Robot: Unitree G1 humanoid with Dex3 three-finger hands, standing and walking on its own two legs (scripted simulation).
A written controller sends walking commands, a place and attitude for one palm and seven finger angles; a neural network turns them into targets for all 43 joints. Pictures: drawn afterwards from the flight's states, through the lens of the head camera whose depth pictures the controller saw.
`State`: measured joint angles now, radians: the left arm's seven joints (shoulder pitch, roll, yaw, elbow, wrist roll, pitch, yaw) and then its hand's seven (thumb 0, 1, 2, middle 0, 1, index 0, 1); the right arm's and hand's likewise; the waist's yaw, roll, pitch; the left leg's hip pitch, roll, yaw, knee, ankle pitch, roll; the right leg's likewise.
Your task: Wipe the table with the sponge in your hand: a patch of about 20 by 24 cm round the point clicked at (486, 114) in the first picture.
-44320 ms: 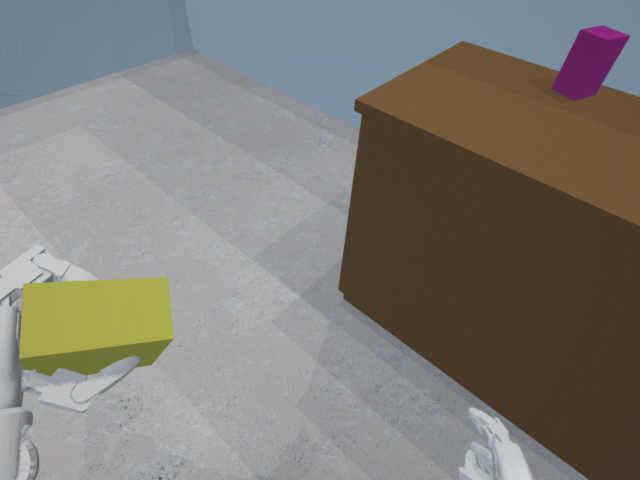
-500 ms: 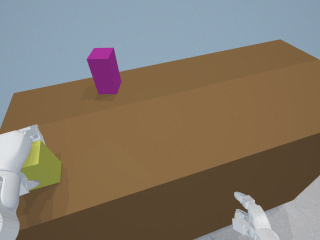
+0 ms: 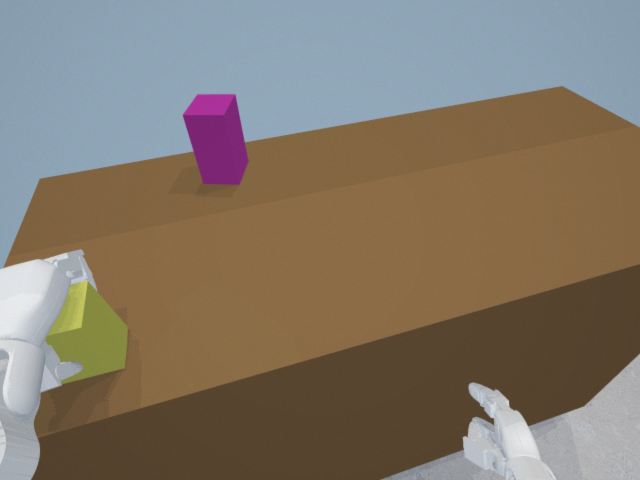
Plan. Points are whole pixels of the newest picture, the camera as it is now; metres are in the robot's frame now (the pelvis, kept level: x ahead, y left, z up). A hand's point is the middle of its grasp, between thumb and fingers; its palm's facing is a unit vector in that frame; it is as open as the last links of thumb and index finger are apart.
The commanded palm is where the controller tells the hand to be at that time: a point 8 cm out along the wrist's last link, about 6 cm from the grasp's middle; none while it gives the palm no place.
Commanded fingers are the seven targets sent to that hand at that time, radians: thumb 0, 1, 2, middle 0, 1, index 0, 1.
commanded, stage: lift the sponge slowly off the table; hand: left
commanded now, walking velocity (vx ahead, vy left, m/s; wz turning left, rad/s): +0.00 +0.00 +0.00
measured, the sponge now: (61, 346) +0.20 +0.34 +0.10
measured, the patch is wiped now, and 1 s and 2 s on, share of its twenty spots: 1.00 1.00 1.00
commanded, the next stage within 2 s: bring the sponge back beside the body in 1.70 s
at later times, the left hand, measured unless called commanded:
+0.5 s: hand (68, 326) +0.20 +0.30 +0.15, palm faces +0.07 -0.06 -1.00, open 9.7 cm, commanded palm +0.17 +0.31 +0.21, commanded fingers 0.00 0.10 1.30 -1.20 -1.60 -1.20 -1.60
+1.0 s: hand (46, 302) +0.20 +0.32 +0.18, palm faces +0.07 +0.00 -1.00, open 9.7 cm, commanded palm +0.17 +0.32 +0.25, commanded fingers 0.00 0.10 1.30 -1.20 -1.60 -1.20 -1.60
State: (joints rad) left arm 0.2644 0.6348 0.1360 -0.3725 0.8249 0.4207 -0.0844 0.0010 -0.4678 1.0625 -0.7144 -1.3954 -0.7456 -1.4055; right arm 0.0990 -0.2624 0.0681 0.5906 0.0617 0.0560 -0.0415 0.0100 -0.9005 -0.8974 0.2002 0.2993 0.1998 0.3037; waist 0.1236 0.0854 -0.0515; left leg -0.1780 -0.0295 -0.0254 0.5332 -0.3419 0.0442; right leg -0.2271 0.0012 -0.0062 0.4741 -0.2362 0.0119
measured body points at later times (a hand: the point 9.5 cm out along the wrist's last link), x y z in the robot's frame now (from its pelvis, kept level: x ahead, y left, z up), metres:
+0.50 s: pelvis -0.01 -0.02 +0.00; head -0.03 -0.05 +0.45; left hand +0.19 +0.30 +0.20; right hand +0.24 -0.21 -0.07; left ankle -0.04 +0.09 -0.74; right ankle +0.01 -0.14 -0.74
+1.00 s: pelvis -0.04 -0.03 +0.00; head -0.05 -0.07 +0.45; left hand +0.20 +0.31 +0.23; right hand +0.21 -0.23 -0.07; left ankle -0.04 +0.09 -0.74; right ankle +0.01 -0.14 -0.74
